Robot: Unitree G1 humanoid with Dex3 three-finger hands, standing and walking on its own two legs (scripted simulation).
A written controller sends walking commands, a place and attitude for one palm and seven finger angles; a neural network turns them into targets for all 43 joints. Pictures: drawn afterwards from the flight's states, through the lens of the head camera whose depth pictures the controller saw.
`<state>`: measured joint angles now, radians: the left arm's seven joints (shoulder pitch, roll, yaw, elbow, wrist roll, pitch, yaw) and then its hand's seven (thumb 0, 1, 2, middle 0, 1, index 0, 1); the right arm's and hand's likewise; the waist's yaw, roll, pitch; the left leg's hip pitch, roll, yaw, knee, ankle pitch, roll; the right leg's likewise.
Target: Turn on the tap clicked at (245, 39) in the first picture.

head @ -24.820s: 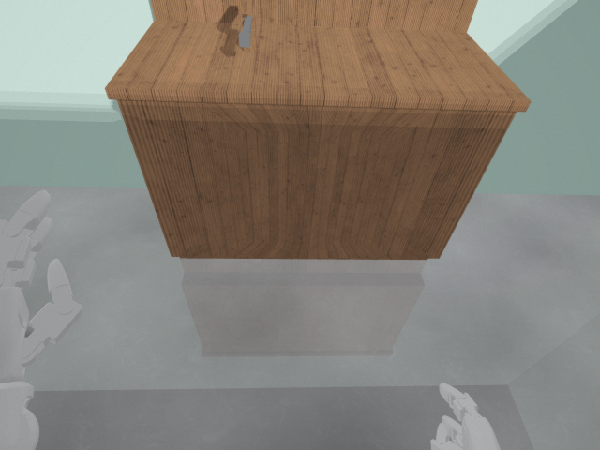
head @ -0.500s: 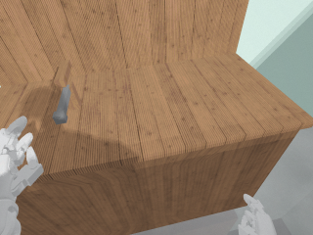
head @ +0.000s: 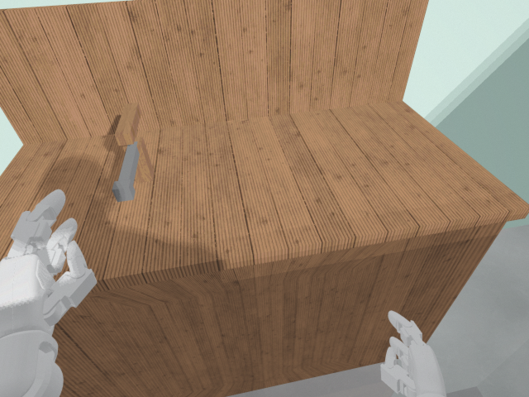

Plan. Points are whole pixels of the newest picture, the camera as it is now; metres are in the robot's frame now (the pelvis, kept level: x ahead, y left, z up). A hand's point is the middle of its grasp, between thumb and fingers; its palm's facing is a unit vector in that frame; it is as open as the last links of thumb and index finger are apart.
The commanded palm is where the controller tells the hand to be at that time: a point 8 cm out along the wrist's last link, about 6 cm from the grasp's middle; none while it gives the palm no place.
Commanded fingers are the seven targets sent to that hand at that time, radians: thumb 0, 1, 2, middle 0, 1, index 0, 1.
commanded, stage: turn the palm inward beside the body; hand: left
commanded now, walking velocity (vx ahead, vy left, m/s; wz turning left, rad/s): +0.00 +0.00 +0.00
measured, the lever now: (124, 190) +0.39 +0.31 +0.13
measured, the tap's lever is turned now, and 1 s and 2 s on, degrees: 0 0 0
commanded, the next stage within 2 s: reach beside the lever's end, fingers flat in 0.68 s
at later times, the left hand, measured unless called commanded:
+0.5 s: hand (96, 263) +0.20 +0.23 +0.18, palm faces +0.49 -0.87 -0.12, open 7.4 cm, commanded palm +0.15 +0.27 +0.19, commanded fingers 0.00 0.90 0.90 -0.20 -0.30 -0.20 -0.30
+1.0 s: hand (99, 252) +0.22 +0.24 +0.17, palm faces +0.53 -0.84 -0.11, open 7.4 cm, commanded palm +0.18 +0.28 +0.18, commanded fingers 0.00 0.90 0.90 -0.20 -0.30 -0.20 -0.30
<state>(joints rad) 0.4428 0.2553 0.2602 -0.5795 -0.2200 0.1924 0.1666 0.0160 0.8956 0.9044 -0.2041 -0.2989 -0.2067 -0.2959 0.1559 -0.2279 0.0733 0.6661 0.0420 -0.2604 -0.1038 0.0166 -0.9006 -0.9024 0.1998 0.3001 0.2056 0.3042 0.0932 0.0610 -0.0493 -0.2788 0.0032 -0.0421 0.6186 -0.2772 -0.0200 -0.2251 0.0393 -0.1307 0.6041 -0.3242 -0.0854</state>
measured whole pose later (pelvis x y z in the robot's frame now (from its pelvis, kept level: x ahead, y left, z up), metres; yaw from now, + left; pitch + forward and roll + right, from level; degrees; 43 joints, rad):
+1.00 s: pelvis +0.01 -0.01 +0.00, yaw +1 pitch -3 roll +0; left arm 0.31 0.25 0.31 -0.47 -0.26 0.30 0.19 0.02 0.90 0.90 -0.20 -0.30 -0.21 -0.30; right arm 0.14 -0.24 0.07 0.69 0.05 -0.24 -0.12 0.02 -0.90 -0.90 0.20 0.30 0.20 0.30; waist 0.09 0.07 -0.04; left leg -0.25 0.01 -0.06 0.58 -0.28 -0.03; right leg -0.19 0.05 -0.14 0.56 -0.33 -0.10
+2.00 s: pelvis +0.01 +0.01 +0.01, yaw -1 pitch +0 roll +0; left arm -0.05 0.31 0.40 0.05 -0.22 0.14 0.12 0.02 0.90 0.90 -0.17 -0.22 -0.18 -0.21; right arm 0.17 -0.26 0.04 0.71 0.05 -0.21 -0.12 0.02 -0.90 -0.90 0.20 0.30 0.21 0.30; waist 0.05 0.05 -0.02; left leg -0.30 -0.01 -0.02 0.56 -0.25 0.00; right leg -0.25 0.03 -0.11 0.55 -0.30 -0.07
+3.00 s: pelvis +0.02 +0.02 +0.00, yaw -2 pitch +4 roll -1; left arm -0.21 0.39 0.50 0.42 -0.17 -0.04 0.09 0.02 0.90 0.90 -0.15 -0.15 -0.16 -0.15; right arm 0.27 -0.27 0.01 0.70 0.05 -0.14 -0.08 0.01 -0.90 -0.90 0.20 0.30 0.20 0.30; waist -0.01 0.04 -0.06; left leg -0.39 0.00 -0.01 0.61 -0.29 0.01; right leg -0.34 0.04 -0.09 0.58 -0.31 -0.06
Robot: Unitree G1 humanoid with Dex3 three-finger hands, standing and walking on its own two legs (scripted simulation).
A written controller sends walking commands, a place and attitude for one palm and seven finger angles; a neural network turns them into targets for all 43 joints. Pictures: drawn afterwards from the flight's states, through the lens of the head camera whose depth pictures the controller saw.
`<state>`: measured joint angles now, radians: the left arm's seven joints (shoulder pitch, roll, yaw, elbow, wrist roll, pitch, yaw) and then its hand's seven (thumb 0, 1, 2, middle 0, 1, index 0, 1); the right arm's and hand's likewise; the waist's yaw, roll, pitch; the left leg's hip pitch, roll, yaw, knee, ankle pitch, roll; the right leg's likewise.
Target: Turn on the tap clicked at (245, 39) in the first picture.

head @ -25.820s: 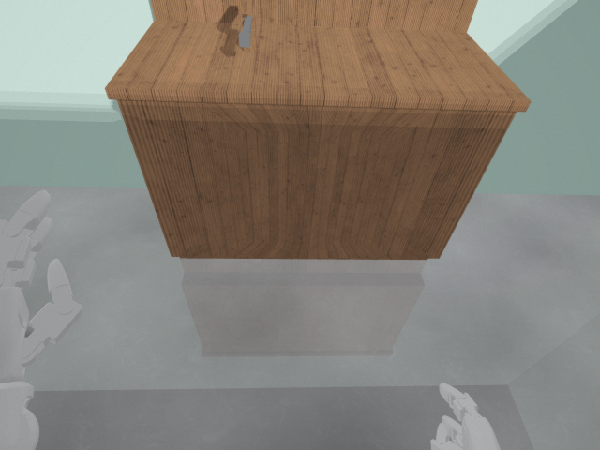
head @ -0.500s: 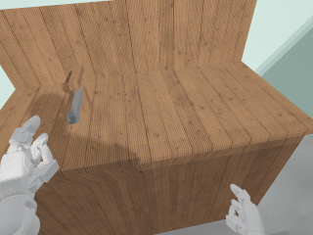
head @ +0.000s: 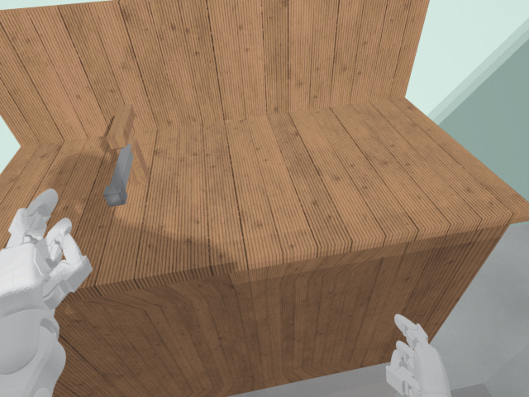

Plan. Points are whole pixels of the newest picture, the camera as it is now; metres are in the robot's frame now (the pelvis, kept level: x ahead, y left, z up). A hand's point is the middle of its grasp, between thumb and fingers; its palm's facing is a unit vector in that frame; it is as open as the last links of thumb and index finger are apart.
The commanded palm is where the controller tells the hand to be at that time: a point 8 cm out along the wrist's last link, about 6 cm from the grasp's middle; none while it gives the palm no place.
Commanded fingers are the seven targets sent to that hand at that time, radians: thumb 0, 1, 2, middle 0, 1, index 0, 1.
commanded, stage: reach beside the lever's end, fingers flat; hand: left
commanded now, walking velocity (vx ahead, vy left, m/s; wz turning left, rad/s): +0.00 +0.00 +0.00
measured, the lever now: (115, 195) +0.38 +0.32 +0.12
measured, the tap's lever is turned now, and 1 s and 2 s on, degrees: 0 0 0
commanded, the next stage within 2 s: push the lever round in 1.98 s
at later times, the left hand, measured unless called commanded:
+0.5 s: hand (80, 245) +0.24 +0.29 +0.16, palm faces +0.54 -0.83 -0.11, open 7.5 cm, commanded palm +0.20 +0.33 +0.16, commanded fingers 0.00 0.90 0.90 -0.19 -0.26 -0.19 -0.26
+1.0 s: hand (87, 222) +0.29 +0.31 +0.15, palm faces +0.51 -0.85 -0.09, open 7.6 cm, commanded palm +0.25 +0.35 +0.14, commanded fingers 0.00 0.90 0.90 -0.17 -0.20 -0.17 -0.20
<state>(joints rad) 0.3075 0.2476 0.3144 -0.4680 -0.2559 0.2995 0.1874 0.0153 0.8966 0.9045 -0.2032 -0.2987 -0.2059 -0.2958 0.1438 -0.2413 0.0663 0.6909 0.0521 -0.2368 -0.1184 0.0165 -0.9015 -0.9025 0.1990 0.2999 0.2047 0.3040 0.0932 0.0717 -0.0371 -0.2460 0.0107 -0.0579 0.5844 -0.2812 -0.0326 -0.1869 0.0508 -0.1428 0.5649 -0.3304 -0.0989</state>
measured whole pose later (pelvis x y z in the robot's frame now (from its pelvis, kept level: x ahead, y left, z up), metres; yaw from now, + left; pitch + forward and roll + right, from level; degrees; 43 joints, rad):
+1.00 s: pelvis +0.00 +0.03 +0.00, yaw -1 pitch +0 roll +0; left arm -0.05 0.31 0.40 0.05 -0.22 0.14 0.12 0.02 0.90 0.90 -0.17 -0.22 -0.18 -0.21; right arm 0.17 -0.26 0.04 0.71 0.05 -0.21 -0.12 0.02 -0.90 -0.90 0.20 0.30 0.21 0.30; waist 0.05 0.05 -0.02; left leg -0.30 -0.01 -0.02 0.56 -0.25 0.00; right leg -0.25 0.03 -0.11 0.55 -0.30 -0.07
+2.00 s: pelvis +0.00 +0.03 +0.00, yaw -2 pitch +4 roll -1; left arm -0.21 0.39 0.50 0.42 -0.17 -0.04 0.09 0.02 0.90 0.90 -0.15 -0.15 -0.16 -0.15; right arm 0.27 -0.27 0.01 0.70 0.05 -0.14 -0.08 0.01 -0.90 -0.90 0.20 0.30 0.20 0.30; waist -0.01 0.04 -0.06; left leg -0.39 0.00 -0.01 0.61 -0.29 0.01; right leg -0.34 0.04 -0.09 0.58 -0.31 -0.06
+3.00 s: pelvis +0.00 +0.03 +0.00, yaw -2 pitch +3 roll +0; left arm -0.25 0.27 0.37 0.33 -0.15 0.02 0.23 0.01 0.90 0.91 -0.15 -0.15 -0.15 -0.15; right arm 0.21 -0.25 0.02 0.70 0.04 -0.12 -0.08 0.01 -0.90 -0.90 0.20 0.30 0.20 0.30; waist 0.01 0.04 -0.05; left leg -0.39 -0.01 -0.02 0.61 -0.28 0.01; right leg -0.34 0.03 -0.10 0.59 -0.31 -0.06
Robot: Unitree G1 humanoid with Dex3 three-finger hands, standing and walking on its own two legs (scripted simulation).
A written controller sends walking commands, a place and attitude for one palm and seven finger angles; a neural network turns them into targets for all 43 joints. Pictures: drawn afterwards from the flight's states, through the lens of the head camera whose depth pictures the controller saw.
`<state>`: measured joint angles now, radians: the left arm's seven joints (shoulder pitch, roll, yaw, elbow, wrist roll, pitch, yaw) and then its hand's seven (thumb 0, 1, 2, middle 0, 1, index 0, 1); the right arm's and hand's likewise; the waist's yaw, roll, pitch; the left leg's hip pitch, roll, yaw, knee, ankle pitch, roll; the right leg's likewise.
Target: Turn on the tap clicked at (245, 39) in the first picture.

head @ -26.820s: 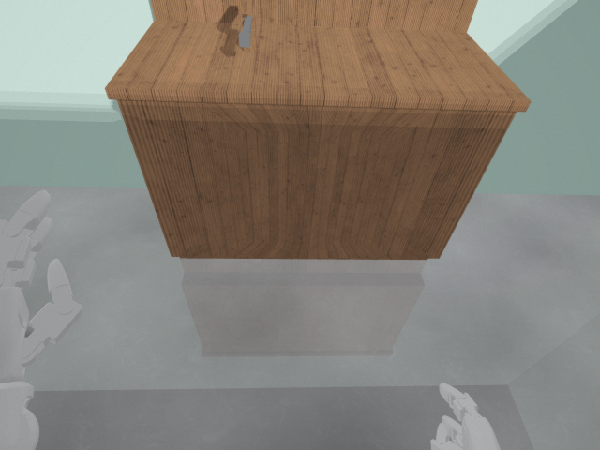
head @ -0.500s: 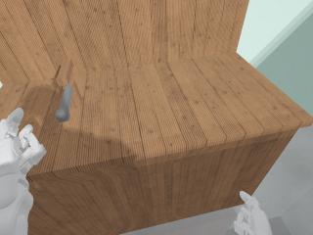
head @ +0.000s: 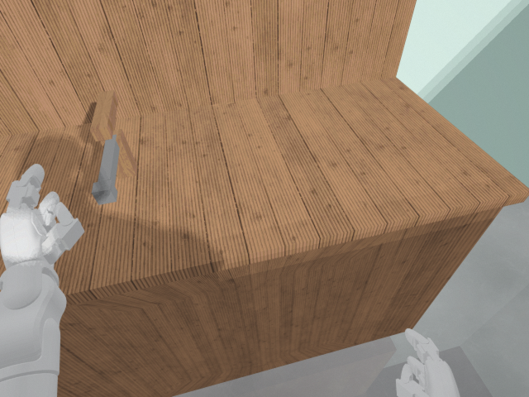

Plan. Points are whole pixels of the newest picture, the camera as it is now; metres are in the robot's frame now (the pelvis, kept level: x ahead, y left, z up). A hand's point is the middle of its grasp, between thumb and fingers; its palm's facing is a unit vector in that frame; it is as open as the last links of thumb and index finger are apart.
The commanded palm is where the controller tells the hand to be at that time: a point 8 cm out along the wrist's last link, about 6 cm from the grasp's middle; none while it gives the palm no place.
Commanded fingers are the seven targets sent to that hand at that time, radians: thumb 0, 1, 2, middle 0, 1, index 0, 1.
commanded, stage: reach beside the lever's end, fingers flat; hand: left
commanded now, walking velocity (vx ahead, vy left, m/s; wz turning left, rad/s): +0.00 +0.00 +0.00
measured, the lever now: (105, 192) +0.38 +0.30 +0.12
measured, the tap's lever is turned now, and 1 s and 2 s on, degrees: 0 0 6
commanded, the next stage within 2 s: push the lever round in 0.98 s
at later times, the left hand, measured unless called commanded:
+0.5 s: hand (77, 214) +0.32 +0.32 +0.13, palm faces +0.54 -0.83 -0.08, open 7.8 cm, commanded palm +0.28 +0.36 +0.12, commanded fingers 0.00 0.90 0.90 -0.15 -0.15 -0.15 -0.15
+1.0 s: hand (82, 206) +0.35 +0.33 +0.12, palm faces +0.56 -0.83 -0.10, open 7.8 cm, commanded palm +0.29 +0.37 +0.12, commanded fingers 0.00 0.90 0.90 -0.15 -0.15 -0.15 -0.15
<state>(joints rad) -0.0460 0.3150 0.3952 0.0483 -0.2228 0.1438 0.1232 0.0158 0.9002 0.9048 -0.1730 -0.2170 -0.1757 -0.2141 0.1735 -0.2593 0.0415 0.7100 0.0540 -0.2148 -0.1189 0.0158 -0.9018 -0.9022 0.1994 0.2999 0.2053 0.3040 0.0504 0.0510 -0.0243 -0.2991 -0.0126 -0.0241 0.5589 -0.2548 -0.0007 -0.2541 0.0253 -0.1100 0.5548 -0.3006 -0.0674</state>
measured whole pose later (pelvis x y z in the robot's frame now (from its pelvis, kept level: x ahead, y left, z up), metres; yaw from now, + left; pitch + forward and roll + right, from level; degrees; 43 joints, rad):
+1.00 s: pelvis +0.01 +0.01 +0.00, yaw -1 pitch +4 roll -1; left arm -0.21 0.39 0.50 0.42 -0.17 -0.04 0.09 0.02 0.90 0.90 -0.15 -0.15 -0.16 -0.15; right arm 0.27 -0.27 0.01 0.70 0.05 -0.14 -0.08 0.01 -0.90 -0.90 0.20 0.30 0.20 0.30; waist -0.01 0.04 -0.06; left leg -0.39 0.00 -0.01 0.61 -0.29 0.01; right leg -0.34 0.04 -0.09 0.58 -0.31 -0.06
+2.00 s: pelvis +0.00 +0.01 +0.00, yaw +0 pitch +3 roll +0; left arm -0.25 0.27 0.37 0.33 -0.15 0.02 0.23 0.01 0.90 0.91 -0.15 -0.15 -0.15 -0.15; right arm 0.21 -0.25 0.02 0.70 0.04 -0.12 -0.08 0.01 -0.90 -0.90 0.20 0.30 0.20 0.30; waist 0.01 0.04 -0.05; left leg -0.39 -0.01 -0.02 0.61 -0.28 0.01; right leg -0.34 0.03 -0.10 0.59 -0.31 -0.06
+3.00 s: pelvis +0.00 +0.00 -0.01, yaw +0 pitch +4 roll +0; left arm -0.48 0.09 0.27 0.46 -0.01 0.10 0.67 0.02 0.92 0.91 -0.15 -0.15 -0.15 -0.15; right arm 0.19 -0.23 -0.01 0.73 -0.01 -0.04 -0.04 0.01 -0.90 -0.90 0.20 0.30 0.20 0.30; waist -0.01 0.04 -0.08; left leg -0.43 -0.01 -0.03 0.64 -0.28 -0.01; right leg -0.38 0.03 -0.11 0.62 -0.32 -0.07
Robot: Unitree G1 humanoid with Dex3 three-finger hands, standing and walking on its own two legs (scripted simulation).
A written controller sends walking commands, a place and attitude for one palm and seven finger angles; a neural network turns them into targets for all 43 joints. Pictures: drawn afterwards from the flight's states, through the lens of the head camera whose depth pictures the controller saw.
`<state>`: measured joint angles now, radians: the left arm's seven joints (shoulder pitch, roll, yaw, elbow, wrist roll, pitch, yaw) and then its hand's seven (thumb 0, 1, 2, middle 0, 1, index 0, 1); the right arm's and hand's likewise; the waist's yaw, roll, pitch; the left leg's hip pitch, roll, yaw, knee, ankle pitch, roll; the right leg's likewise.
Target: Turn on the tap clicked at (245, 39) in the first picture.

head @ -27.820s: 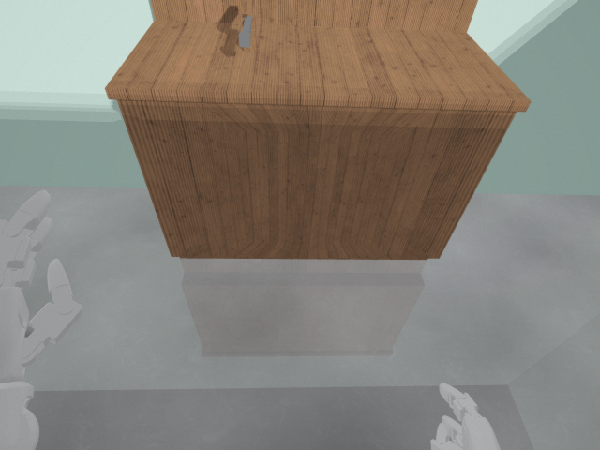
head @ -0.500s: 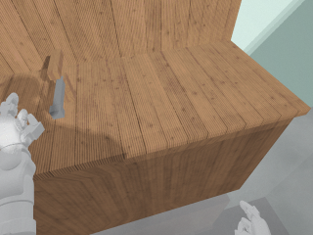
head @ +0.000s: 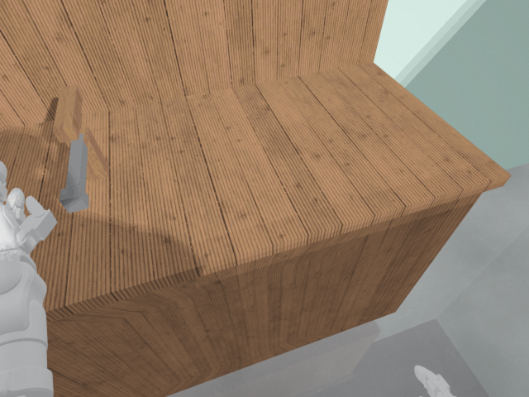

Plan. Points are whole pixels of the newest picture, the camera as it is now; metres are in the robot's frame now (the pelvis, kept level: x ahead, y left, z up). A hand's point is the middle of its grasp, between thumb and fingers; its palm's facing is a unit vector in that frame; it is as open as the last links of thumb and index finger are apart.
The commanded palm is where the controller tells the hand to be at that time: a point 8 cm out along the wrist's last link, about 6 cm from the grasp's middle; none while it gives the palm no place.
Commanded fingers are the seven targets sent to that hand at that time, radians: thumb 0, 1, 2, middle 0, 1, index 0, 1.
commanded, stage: push the lever round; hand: left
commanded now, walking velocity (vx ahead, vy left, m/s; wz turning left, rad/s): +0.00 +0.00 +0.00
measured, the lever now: (74, 199) +0.36 +0.31 +0.12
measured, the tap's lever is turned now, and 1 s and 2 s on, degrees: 0 6 33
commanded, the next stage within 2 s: none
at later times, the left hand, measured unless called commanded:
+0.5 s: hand (67, 214) +0.34 +0.30 +0.12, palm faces +0.53 -0.84 -0.06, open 7.8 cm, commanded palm +0.28 +0.35 +0.12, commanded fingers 0.00 0.90 0.90 -0.15 -0.15 -0.15 -0.15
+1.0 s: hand (82, 213) +0.34 +0.28 +0.12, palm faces +0.58 -0.81 -0.05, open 7.8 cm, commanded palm +0.29 +0.31 +0.12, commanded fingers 0.00 0.90 0.90 -0.15 -0.15 -0.15 -0.15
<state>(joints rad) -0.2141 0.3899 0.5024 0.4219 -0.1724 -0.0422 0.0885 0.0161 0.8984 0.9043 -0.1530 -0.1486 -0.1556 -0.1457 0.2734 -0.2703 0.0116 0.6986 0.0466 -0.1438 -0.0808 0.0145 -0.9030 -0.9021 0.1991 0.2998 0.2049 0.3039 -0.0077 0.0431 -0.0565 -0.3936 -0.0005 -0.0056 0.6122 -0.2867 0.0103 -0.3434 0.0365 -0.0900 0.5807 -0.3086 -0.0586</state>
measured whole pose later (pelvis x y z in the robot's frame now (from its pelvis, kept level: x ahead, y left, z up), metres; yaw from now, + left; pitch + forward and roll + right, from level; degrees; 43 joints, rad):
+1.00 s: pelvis -0.01 +0.00 +0.00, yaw +1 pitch +3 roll +0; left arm -0.25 0.27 0.37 0.33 -0.15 0.02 0.23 0.01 0.90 0.91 -0.15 -0.15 -0.15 -0.15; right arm 0.21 -0.25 0.02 0.70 0.04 -0.12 -0.08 0.01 -0.90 -0.90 0.20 0.30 0.20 0.30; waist 0.01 0.04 -0.05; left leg -0.39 -0.01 -0.02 0.61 -0.28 0.01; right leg -0.34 0.03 -0.10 0.59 -0.31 -0.06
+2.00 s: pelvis -0.01 -0.01 +0.00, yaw +1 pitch +4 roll +0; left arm -0.48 0.09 0.27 0.46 -0.01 0.10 0.67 0.02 0.92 0.91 -0.15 -0.15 -0.15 -0.15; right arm 0.19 -0.23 -0.01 0.73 -0.01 -0.04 -0.04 0.01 -0.90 -0.90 0.20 0.30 0.20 0.30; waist -0.01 0.04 -0.08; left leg -0.43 -0.01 -0.03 0.64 -0.28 -0.01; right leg -0.38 0.03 -0.11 0.62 -0.32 -0.07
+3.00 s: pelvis -0.01 -0.03 -0.02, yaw +2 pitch +12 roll +0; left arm -0.91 0.11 0.44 0.88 0.12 0.12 0.93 0.00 0.94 0.93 -0.15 -0.15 -0.15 -0.15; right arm 0.25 -0.22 -0.04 0.79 -0.08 -0.03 0.04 0.01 -0.91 -0.90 0.20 0.30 0.20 0.30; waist -0.08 0.04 -0.14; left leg -0.62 0.01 -0.05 0.72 -0.30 -0.03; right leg -0.57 0.04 -0.14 0.72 -0.35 -0.10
